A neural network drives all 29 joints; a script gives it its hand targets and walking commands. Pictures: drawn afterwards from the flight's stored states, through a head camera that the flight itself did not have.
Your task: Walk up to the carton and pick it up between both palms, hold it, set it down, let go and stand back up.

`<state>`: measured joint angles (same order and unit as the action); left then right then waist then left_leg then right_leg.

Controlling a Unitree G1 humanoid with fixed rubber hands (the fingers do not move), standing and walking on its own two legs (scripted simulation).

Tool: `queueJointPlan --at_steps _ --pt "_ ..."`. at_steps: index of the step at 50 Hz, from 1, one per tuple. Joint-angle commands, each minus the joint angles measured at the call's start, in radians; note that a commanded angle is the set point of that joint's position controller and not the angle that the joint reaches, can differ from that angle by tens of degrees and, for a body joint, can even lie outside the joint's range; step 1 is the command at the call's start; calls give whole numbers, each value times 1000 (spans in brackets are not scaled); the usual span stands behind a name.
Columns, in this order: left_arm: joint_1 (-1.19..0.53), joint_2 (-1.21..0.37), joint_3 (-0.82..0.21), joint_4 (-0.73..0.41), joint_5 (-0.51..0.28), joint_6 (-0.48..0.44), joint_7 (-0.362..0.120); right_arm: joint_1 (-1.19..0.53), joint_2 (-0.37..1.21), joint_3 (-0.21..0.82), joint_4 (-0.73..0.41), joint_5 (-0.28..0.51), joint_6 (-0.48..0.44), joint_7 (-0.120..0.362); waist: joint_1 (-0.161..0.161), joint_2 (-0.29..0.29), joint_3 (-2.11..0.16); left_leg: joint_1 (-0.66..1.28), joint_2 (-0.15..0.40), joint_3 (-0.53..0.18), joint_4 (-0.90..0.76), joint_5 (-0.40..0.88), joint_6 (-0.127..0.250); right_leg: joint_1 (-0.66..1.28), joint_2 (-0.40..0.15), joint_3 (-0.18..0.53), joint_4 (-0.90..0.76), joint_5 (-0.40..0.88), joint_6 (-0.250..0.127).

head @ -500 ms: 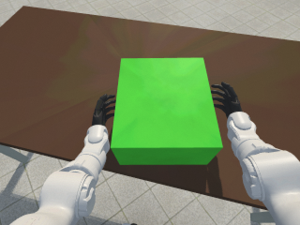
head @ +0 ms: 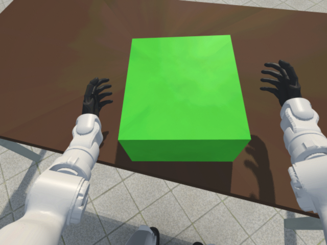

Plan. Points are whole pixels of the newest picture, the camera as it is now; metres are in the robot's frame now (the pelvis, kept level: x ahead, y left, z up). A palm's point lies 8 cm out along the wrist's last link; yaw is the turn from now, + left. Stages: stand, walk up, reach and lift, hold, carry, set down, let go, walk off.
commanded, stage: set down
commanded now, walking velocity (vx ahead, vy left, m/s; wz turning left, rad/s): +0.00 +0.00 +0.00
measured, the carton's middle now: (181, 98) +0.51 +0.07 -0.01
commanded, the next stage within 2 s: none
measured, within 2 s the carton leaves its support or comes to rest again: neither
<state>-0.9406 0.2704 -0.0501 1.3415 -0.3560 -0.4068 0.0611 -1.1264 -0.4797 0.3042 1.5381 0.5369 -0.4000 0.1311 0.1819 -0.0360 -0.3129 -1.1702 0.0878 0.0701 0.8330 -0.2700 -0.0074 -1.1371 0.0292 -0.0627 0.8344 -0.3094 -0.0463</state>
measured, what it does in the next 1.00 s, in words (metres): rises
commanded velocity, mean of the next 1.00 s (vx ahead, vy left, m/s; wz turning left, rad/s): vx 0.00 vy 0.00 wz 0.00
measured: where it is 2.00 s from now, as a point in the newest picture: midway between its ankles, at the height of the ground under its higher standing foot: outside the picture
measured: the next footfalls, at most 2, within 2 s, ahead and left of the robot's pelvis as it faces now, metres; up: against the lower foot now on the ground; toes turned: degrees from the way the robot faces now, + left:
none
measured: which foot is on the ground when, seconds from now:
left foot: down 0.00-1.00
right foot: down 0.00-1.00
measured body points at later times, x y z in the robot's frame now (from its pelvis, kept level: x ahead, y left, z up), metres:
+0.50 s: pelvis +0.01 +0.00 +0.03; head +0.11 +0.01 +0.47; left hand +0.43 +0.30 +0.11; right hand +0.54 -0.18 +0.15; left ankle +0.04 +0.13 -0.68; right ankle +0.02 -0.09 -0.68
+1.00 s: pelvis +0.01 +0.00 +0.05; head +0.07 +0.00 +0.50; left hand +0.42 +0.29 +0.15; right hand +0.52 -0.20 +0.19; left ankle +0.04 +0.13 -0.68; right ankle +0.02 -0.09 -0.68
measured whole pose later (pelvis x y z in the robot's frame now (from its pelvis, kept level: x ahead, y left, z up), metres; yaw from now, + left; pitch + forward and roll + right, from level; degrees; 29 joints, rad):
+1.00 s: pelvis +0.01 +0.00 +0.05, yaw +2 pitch +17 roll -1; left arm -0.87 0.31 0.02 1.05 -0.25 -0.01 0.07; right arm -1.07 -0.56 0.30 1.36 0.59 -0.10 0.15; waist 0.15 -0.01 -0.18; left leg -0.64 0.06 0.03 0.51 -0.16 -0.02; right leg -0.58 0.05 -0.06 0.48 -0.20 -0.05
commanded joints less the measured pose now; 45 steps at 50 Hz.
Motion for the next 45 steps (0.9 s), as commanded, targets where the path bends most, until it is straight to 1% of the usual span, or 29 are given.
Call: queueJointPlan --at_steps 1,2,3,4,5,7,8,9,12,14,17,18,20,21,22,23,24,25,28,33,35,36,37,38,39,40,41,43,45 --pt "-348 172 33 -174 6 22 5 -390 -159 -9 -147 21 9 -1 20 -125 -776 317 -69 38 -29 364 -5 596 36 58 -51 407 86" --pt "-349 176 41 -199 9 37 7 -392 -169 -12 -163 24 19 0 24 -123 -782 335 -69 38 -35 371 -7 601 36 58 -61 409 85" --pt "-343 174 41 -200 11 48 8 -386 -168 -14 -154 21 29 -1 18 -128 -763 337 -67 34 -39 368 -7 602 37 58 -65 407 84" --pt "-341 175 45 -198 15 59 8 -390 -170 -13 -154 19 39 0 20 -130 -742 342 -66 32 -49 365 -6 608 36 56 -73 403 83" --pt "-345 174 50 -223 26 70 10 -385 -180 -20 -157 22 46 0 22 -107 -747 371 -64 30 -57 379 -13 607 38 54 -83 408 79" --pt "-346 179 54 -238 31 91 15 -390 -188 -28 -168 20 62 2 23 -103 -724 396 -62 27 -74 370 -15 602 38 50 -104 379 76" --pt "-339 169 45 -212 35 101 14 -381 -185 -28 -135 18 73 3 11 -96 -678 407 -58 19 -86 359 -17 591 37 47 -114 359 72" --pt "-353 170 46 -247 34 108 16 -387 -191 -35 -153 20 77 5 14 -82 -689 434 -59 19 -93 373 -20 591 38 44 -125 357 71" --pt "-359 165 32 -227 32 134 20 -394 -199 -35 -121 20 105 16 9 -76 -630 477 -53 8 -114 357 -21 563 38 34 -154 302 65" --pt "-359 161 26 -231 31 145 20 -390 -197 -36 -120 18 116 22 6 -78 -605 486 -54 6 -127 348 -19 568 35 33 -169 293 66" --pt "-379 173 13 -269 23 166 22 -400 -214 -40 -153 31 132 30 -5 -59 -628 524 -57 1 -137 376 -25 591 33 32 -189 319 66" --pt "-385 170 6 -262 27 175 23 -400 -218 -41 -133 31 141 31 -11 -46 -603 531 -55 -4 -146 369 -29 592 33 29 -193 312 64" --pt "-400 173 4 -296 24 191 27 -406 -230 -49 -144 36 152 38 -10 -30 -600 576 -52 -12 -155 382 -33 576 36 22 -207 299 60" --pt "-388 167 0 -281 29 200 29 -392 -223 -39 -123 39 160 44 -6 -25 -575 582 -50 -16 -160 381 -32 570 34 21 -214 286 57" --pt "-410 174 1 -323 27 208 34 -406 -239 -53 -153 41 165 48 -11 -15 -602 605 -49 -18 -165 387 -36 568 38 17 -221 280 55" --pt "-421 175 -2 -334 26 220 40 -415 -247 -54 -155 43 174 51 -12 -3 -604 628 -47 -21 -167 401 -41 561 40 13 -228 279 53" --pt "-400 169 3 -315 38 235 42 -397 -245 -48 -135 41 184 53 -10 0 -591 644 -46 -24 -166 414 -42 564 41 14 -235 287 52" --pt "-415 181 12 -371 36 248 45 -412 -260 -51 -185 51 187 53 -5 1 -637 668 -49 -21 -168 447 -45 588 44 14 -240 326 57" --pt "-425 192 20 -380 38 297 47 -434 -272 -49 -198 53 216 49 -17 -18 -624 679 -52 -26 -181 456 -41 638 41 22 -252 385 66" --pt "-430 212 59 -429 54 358 44 -440 -282 -31 -241 69 258 41 -8 -35 -622 677 -60 -22 -218 471 -36 763 34 40 -268 483 84" --pt "-410 215 69 -414 60 386 33 -435 -282 -18 -243 77 280 34 -14 -60 -574 669 -64 -23 -243 454 -27 815 31 48 -277 513 95" --pt "-394 213 78 -432 63 396 30 -421 -278 -11 -262 84 286 31 -10 -65 -573 678 -66 -23 -253 466 -25 842 31 51 -284 536 98" --pt "-386 215 85 -405 69 407 24 -423 -272 0 -257 87 297 29 -10 -79 -531 669 -67 -22 -265 450 -20 858 28 56 -293 535 101" --pt "-373 214 92 -427 74 411 20 -403 -271 -1 -269 89 301 26 -9 -72 -519 671 -70 -22 -278 444 -21 877 26 59 -299 533 102" --pt "-353 206 92 -417 80 417 16 -384 -267 1 -262 90 304 24 -15 -73 -490 682 -69 -23 -290 443 -20 885 27 59 -309 534 101" --pt "-352 203 95 -419 85 416 13 -378 -262 0 -268 90 305 23 -11 -61 -476 687 -70 -23 -300 431 -21 882 25 59 -319 508 99" --pt "-341 194 91 -410 84 416 10 -371 -259 3 -272 89 306 22 -16 -65 -456 698 -68 -25 -305 424 -19 875 26 58 -329 487 96" --pt "-314 179 95 -402 98 407 3 -327 -250 -9 -259 79 301 21 -26 -48 -410 728 -67 -29 -316 417 -22 861 26 56 -350 449 88" --pt "-314 170 91 -407 99 390 3 -317 -245 -27 -265 63 292 22 -35 -39 -385 741 -65 -31 -324 384 -20 830 25 52 -366 375 80"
